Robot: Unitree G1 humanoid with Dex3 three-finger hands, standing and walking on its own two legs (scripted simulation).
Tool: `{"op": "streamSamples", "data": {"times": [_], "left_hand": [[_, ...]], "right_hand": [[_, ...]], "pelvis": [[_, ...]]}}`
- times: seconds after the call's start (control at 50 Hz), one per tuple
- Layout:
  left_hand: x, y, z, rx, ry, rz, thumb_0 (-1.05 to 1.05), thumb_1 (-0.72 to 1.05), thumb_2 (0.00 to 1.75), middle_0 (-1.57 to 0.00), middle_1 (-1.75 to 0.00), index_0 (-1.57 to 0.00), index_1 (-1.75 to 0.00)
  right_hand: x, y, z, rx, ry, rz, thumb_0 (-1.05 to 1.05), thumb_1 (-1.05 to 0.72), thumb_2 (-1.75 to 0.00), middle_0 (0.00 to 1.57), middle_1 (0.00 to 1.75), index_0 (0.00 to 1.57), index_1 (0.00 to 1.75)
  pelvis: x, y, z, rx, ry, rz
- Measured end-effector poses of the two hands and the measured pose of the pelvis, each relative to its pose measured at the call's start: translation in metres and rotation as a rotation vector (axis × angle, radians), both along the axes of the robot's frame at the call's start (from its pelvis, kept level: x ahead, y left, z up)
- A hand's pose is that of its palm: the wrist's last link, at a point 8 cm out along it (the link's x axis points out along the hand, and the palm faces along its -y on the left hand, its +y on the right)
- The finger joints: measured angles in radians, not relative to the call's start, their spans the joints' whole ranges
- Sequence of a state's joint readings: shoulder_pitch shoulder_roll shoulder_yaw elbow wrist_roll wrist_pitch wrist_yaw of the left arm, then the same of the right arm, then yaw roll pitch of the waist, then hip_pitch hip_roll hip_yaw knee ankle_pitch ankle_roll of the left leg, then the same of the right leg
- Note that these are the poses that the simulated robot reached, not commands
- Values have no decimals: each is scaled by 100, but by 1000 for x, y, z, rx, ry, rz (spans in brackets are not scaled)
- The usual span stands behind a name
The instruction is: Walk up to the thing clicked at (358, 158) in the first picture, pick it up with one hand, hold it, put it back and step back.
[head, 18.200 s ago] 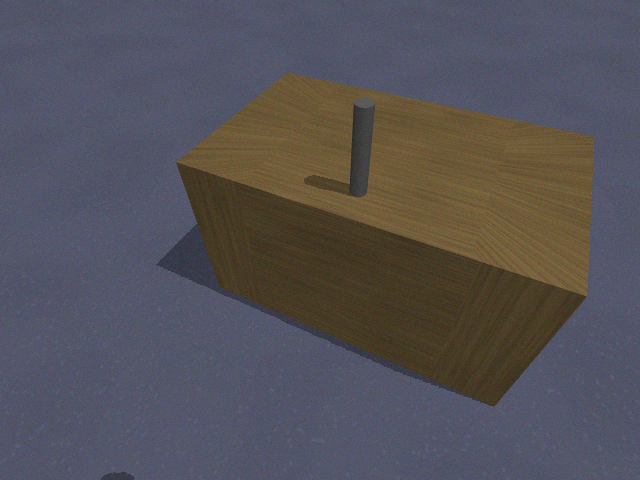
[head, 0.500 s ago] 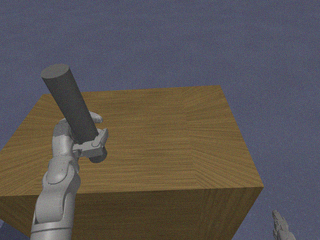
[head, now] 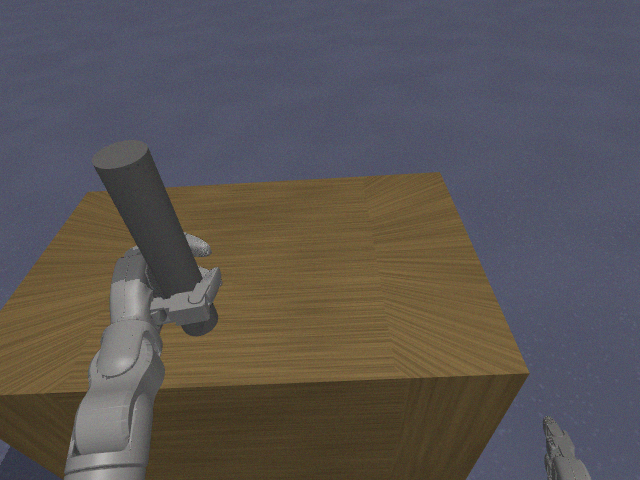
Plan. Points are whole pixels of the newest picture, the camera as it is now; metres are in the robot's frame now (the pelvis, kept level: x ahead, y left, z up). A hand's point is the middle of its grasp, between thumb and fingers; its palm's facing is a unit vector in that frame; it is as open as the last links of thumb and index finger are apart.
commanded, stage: hold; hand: left
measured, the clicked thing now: (168, 254) +0.32 +0.18 +0.20
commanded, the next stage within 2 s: crouch in 0.48 s
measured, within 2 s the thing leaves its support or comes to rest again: neither
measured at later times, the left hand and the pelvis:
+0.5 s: hand (194, 282) +0.33 +0.17 +0.15, palm faces +0.18 -0.98 +0.00, open 6.0 cm; pelvis +0.00 +0.00 +0.00, yaw +0 degrees
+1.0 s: hand (206, 293) +0.37 +0.18 +0.08, palm faces +0.18 -0.98 +0.01, open 6.0 cm; pelvis -0.01 +0.00 +0.00, yaw +0 degrees
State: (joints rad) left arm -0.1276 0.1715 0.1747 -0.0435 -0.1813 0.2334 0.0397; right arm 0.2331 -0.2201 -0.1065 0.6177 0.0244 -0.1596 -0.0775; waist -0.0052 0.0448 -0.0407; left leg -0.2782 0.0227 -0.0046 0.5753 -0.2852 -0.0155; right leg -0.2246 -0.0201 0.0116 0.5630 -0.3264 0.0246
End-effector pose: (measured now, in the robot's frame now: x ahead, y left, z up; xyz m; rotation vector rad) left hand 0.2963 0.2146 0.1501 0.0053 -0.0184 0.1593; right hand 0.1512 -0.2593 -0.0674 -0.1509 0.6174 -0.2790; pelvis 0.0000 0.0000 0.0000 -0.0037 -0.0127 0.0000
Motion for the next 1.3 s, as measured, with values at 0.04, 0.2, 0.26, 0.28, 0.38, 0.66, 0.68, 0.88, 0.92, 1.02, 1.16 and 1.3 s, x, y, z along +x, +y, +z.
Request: {"op": "streamSamples", "data": {"times": [0.04, 0.2, 0.26, 0.28, 0.38, 0.66, 0.68, 0.88, 0.92, 1.02, 1.16, 1.3], "left_hand": [[1, 0, -1, -1, 12, 1, 0, 3, 120, -96, -117, -98, -115], [5, -1, -3, -14, 25, 7, 0, 3, 120, -96, -117, -98, -115], [5, -3, -5, -13, 33, 4, 0, 3, 120, -96, -117, -98, -115], [6, -4, -6, -14, 34, 1, 0, 3, 120, -96, -117, -98, -115], [6, -4, -5, -12, 20, 2, 0, 3, 120, -96, -117, -98, -115], [-2, -1, -5, 0, 26, 11, 0, 3, 120, -96, -117, -98, -115], [-1, -1, -6, 1, 27, 7, 0, 3, 120, -96, -117, -98, -115], [19, 1, -39, -29, 100, -4, 0, 3, 120, -96, -117, -98, -115], [25, 4, -50, -39, 114, 8, 0, 3, 120, -96, -117, -98, -115], [43, 13, -69, -32, 109, 24, 0, 3, 121, -96, -117, -99, -115], [65, 15, -86, -31, 72, 6, 0, 2, 121, -96, -118, -99, -115], [76, 18, -108, -15, 88, 7, 0, 2, 121, -96, -118, -99, -115]], "right_hand": [[1, 1, -1, 6, 1, 0, -1, 51, -5, 5, 5, 5, 5], [-7, 1, -3, 7, 24, 4, -1, 51, -5, 5, 5, 5, 5], [-9, 0, -3, 4, 30, 0, -1, 51, -5, 5, 5, 5, 5], [-9, -1, -3, 4, 29, -1, -1, 51, -5, 5, 5, 5, 5], [-6, -2, -1, -1, 21, -4, -1, 51, -5, 5, 5, 5, 5], [2, 1, -4, 13, 22, 16, -1, 51, -5, 5, 5, 5, 5], [2, 2, -4, 14, 24, 18, -1, 51, -5, 5, 5, 5, 5], [-2, 11, -4, 24, 34, 46, -1, 53, -5, 5, 5, 5, 5], [-6, 8, -6, 17, 48, 40, -1, 54, -4, 5, 5, 5, 5], [-16, -2, -7, -21, 69, 11, -1, 54, -4, 5, 5, 5, 5], [-24, -11, -5, -69, 82, -8, -1, 53, -5, 5, 5, 5, 5], [-25, -12, -5, -84, 81, -7, -1, 52, -5, 5, 5, 5, 5]], "pelvis": [[0, 0, 0, 1, 1, 0], [-1, 0, 1, 2, 3, 0], [-1, -1, 1, 2, 4, -2], [-1, -1, 1, 2, 4, -3], [0, -2, 1, 2, 3, -4], [2, -3, 1, 2, 0, 4], [2, -3, 1, 3, 0, 5], [-3, -6, 0, 5, 20, 3], [-5, -5, -1, 4, 33, 1], [-8, -4, -6, 3, 71, -6], [-9, -1, -14, -2, 122, -15], [-10, 2, -22, -5, 164, -22]]}}
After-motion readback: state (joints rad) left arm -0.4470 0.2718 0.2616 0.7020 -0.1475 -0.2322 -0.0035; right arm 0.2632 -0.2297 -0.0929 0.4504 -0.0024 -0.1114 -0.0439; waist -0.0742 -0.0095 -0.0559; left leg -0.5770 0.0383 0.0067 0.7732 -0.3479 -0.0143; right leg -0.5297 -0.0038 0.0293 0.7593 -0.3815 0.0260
